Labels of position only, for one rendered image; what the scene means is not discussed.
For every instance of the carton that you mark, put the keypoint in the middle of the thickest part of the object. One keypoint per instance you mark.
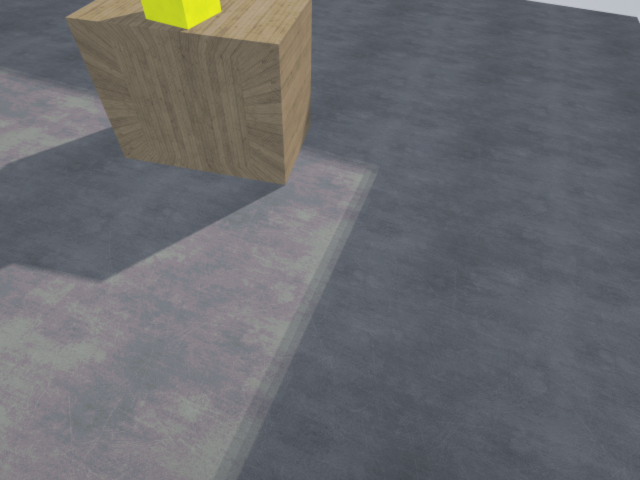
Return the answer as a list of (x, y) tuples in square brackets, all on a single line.
[(180, 13)]

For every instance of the pedestal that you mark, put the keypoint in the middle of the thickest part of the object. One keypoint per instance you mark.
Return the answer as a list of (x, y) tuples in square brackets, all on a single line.
[(231, 95)]

